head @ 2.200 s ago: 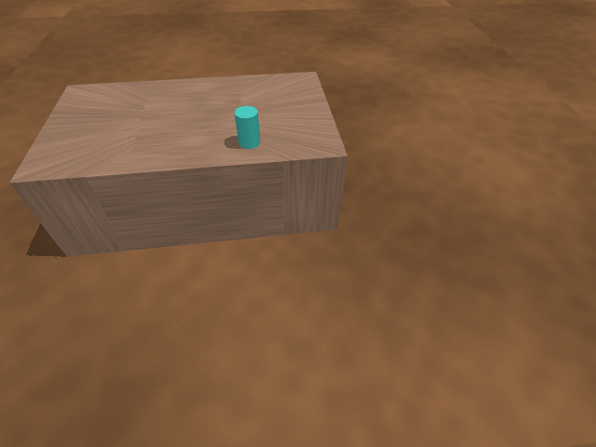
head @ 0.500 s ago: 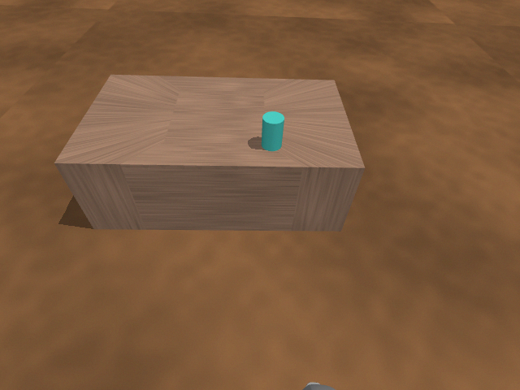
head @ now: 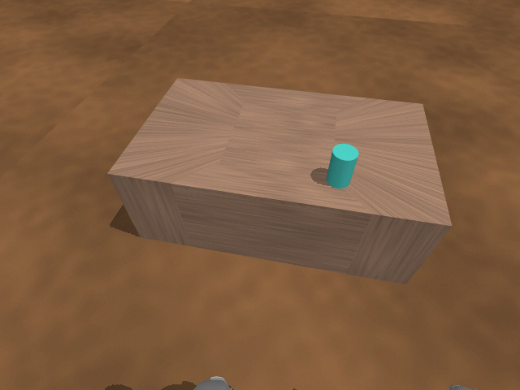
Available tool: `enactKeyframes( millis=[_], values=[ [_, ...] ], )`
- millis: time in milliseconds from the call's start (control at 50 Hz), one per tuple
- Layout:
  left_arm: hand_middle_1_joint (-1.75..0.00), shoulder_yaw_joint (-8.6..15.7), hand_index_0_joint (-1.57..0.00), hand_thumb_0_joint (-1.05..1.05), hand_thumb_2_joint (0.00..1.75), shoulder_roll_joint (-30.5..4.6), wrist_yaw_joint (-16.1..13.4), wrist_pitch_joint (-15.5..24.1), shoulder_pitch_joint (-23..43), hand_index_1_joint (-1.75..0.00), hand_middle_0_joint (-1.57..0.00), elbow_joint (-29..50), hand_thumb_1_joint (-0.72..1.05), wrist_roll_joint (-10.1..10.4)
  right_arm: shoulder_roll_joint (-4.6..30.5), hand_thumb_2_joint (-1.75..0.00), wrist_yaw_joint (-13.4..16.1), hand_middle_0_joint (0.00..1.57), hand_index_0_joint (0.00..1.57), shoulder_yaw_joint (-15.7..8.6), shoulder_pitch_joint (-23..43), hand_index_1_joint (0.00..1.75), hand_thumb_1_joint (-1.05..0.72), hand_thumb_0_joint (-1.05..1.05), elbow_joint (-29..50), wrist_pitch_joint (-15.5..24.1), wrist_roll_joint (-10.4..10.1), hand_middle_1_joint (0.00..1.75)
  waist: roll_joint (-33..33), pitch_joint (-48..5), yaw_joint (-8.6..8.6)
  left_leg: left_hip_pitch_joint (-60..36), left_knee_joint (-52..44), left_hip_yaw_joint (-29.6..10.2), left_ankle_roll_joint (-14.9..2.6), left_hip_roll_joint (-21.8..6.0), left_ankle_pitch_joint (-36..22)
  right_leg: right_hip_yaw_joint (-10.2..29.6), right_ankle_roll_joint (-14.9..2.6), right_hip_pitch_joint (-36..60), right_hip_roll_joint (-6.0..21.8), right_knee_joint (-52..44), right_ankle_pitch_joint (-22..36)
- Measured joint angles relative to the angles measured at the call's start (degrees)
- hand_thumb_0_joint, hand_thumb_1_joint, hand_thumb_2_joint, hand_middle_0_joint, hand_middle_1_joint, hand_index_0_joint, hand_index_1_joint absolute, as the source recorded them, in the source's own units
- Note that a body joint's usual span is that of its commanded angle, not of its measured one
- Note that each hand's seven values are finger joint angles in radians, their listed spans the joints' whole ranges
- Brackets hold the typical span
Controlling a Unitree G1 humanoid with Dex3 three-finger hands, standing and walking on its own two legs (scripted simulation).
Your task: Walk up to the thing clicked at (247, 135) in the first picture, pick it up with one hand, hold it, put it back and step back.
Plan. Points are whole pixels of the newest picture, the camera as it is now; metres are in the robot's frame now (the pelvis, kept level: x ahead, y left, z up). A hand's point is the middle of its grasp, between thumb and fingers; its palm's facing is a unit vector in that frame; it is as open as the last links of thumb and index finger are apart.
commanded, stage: walk up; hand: right
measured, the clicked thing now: (341, 166) +0.87 -0.20 -0.28
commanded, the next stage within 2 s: none
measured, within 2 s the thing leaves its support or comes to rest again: neither
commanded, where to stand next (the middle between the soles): +0.45 +0.06 m, yaw -5 degrees
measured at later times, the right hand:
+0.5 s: hand (427, 371) +0.22 -0.27 -0.16, palm faces -0.01 +0.95 -0.33, open 7.4 cm
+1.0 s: hand (374, 255) +0.43 -0.20 -0.12, palm faces +0.00 +0.91 -0.41, open 7.4 cm
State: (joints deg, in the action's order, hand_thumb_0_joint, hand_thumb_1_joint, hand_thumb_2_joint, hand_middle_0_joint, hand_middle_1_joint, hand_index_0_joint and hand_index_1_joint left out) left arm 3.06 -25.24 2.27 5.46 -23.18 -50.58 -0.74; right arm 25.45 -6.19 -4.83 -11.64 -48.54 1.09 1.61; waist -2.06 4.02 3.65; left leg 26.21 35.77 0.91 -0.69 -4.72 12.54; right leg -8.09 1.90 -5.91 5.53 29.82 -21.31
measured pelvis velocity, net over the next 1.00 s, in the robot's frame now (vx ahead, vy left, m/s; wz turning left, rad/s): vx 0.35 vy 0.08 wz -0.04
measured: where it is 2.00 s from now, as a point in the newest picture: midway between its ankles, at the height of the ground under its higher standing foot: (254, 339)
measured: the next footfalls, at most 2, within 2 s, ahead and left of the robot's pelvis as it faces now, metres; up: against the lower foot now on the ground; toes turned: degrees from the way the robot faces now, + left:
left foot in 0.02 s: +0.17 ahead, +0.14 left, +0.00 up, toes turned +4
right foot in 0.44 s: +0.32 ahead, -0.11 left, +0.00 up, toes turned -7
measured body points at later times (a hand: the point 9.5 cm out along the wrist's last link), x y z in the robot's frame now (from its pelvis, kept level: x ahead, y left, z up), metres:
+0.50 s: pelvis +0.19 +0.00 -0.01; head +0.20 -0.02 +0.43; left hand +0.28 +0.33 -0.10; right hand +0.22 -0.32 -0.14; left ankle +0.14 +0.14 -0.70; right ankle +0.28 -0.11 -0.73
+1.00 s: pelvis +0.35 +0.08 -0.01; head +0.37 +0.10 +0.44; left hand +0.39 +0.41 -0.13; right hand +0.43 -0.24 -0.09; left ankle +0.41 +0.19 -0.73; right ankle +0.31 -0.08 -0.67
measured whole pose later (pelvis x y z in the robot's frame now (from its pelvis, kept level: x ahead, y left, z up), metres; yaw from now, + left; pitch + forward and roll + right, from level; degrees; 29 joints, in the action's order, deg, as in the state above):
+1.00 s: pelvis +0.35 +0.08 -0.01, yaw -2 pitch -2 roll -1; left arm 1.5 -26.3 0.4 2.9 -19.5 -51.5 0.3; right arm 22.9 -3.3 -3.7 -14.4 -47.2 3.1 0.8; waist 1.9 4.8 0.3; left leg 19.6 36.5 4.2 -1.1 -3.0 14.8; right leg 1.8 -2.1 -23.4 2.6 61.7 -25.8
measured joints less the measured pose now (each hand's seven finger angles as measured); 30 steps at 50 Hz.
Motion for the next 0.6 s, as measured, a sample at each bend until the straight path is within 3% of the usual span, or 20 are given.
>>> enactKeyframes(
  millis=[40, 60, 120, 160, 280, 400, 440, 500, 540, 600],
  values=[
    [-0.3, -0.13, -0.21, 0.01, 0.9, -0.71, -0.19, -0.56, -0.71, -0.3, -0.21, -0.13, 0.9, 0.13, 0.0, -0.9, 0.11, 0.21, 0.2, -0.19, 0.58, 0.3, -0.9, 0.0, 0.57, 0.81, 0.18, 0.3, 1.35, 0.02, -0.19, -2.41, -2.37, 1.28, -0.37, 1.26, -3.74, 0.58, -0.31, -0.59, 1.7, 5.35, -3.9],
    [-0.3, -0.19, -0.2, 0.01, 0.9, -0.81, -0.45, -1.04, -0.46, -0.3, -0.21, -0.41, 0.9, 0.33, -0.19, -0.9, 0.45, 0.21, 0.2, -0.35, 1.07, 0.3, -0.9, 0.0, 0.95, 1.35, 0.47, 0.3, 2.39, 0.62, -0.3, -2.47, -0.38, 2.09, -0.27, 2.11, -3.57, 2.12, -1.66, -2.59, 2.9, 11.38, -4.5],
    [-0.3, -1.01, -0.2, 0.01, 0.9, -0.41, -1.0, -2.34, 1.22, -0.3, -0.2, -1.54, 0.91, 0.75, -1.28, -0.9, 1.39, 0.21, 0.2, -0.1, 1.04, 0.3, -0.9, 0.0, 2.16, 1.94, -0.73, 0.3, 2.7, 0.96, -1.48, -3.73, 2.29, 2.32, -0.74, 2.34, 0.57, 7.78, -4.03, -11.07, -0.03, 29.88, -5.33],
    [-0.3, -1.19, -0.2, 0.01, 0.9, -0.61, -0.85, -2.16, 2.18, -0.3, -0.2, -1.6, 0.91, 1.12, -2.48, -0.9, 1.89, 0.21, 0.2, 0.65, 0.18, 0.3, -0.9, 0.0, 2.4, 2.01, -1.22, 0.3, 3.75, 0.82, -2.05, -6.46, -0.06, 2.73, -0.84, 2.73, 0.95, 8.87, -4.49, -15.59, -0.75, 33.91, -2.84],
    [-0.29, -0.84, -0.2, 0.01, 0.9, 0.04, 0.27, -1.57, 3.95, -0.3, -0.2, -0.42, 0.91, 0.81, -3.31, -0.9, 2.18, 0.21, 0.2, 1.86, -3.88, 0.3, -0.9, 0.0, 2.48, 2.45, -0.96, 0.3, 4.54, 0.19, -3.4, -13.33, -5.65, 3.92, -1.13, 3.75, 2.21, 7.24, -2.77, -22.24, 0.77, 23.02, 1.71],
    [-0.3, -0.34, -0.2, 0.01, 0.9, 1.37, 1.06, -1.21, 5.68, -0.3, -0.2, -0.17, 0.91, 0.33, -1.64, -0.9, 2.02, 0.21, 0.21, 1.33, -7.54, 0.3, -0.9, 0.0, 2.42, 1.45, -0.66, 0.3, 2.1, -0.01, -5.18, -17.04, -4.41, 4.3, -0.28, 3.48, 7.19, 5.03, -3.0, -20.6, -0.14, 9.05, 8.15],
    [-0.3, -0.05, -0.2, 0.01, 0.9, 1.05, 1.01, -0.41, 5.45, -0.3, -0.2, 0.28, 0.91, 0.16, -1.12, -0.9, 2.03, 0.21, 0.21, 1.24, -8.78, 0.3, -0.9, 0.0, 2.34, 0.78, -0.66, 0.3, 1.39, -0.63, -5.31, -16.82, -0.45, 4.16, 0.22, 2.96, 10.95, 4.56, -3.4, -17.51, -1.48, 5.09, 9.77],
    [-0.3, 0.16, -0.2, 0.01, 0.9, 1.71, -0.05, 0.75, 6.23, -0.3, -0.2, 1.03, 0.91, 0.05, -0.63, -0.9, 2.73, 0.21, 0.2, 1.1, -8.49, 0.3, -0.9, 0.0, 0.81, -0.48, -0.58, 0.3, -1.07, -0.01, -4.58, -11.35, 14.94, 0.56, -1.12, 2.72, 14.83, 3.54, -3.34, -17.08, -2.86, 8.62, 8.63],
    [-0.3, -0.42, -0.2, 0.01, 0.9, 2.47, -0.36, 0.89, 6.44, -0.3, -0.2, 1.61, 0.91, 0.42, -0.26, -0.9, 2.92, 0.21, 0.2, 1.28, -7.76, 0.3, -0.9, 0.0, -0.17, -1.1, -0.7, 0.3, -2.09, 0.45, -3.99, -6.76, 23.34, -0.92, -1.16, 3.63, 13.81, 3.27, -3.44, -15.28, -2.81, 7.86, 7.6],
    [-0.3, -1.08, -0.2, 0.01, 0.9, 3.2, -0.66, 0.94, 5.63, -0.3, -0.21, 2.23, 0.91, 0.61, 0.1, -0.9, 2.66, 0.21, 0.2, 1.25, -6.69, 0.3, -0.9, 0.01, -0.59, -1.05, -0.67, 0.3, -3.26, 0.54, -3.3, -1.39, 25.36, -1.37, -0.55, 2.53, 10.1, 3.13, -3.25, -11.94, -2.92, 4.15, 7.93]
  ],
)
